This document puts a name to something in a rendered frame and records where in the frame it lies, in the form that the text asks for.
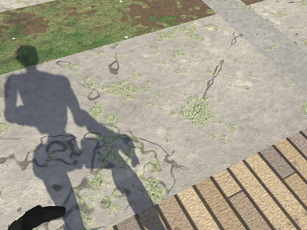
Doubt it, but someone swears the left robot hand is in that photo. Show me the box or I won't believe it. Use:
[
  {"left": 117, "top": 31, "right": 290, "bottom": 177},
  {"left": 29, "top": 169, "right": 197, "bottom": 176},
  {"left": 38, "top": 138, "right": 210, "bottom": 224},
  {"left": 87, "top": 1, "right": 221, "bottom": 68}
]
[{"left": 8, "top": 205, "right": 66, "bottom": 230}]

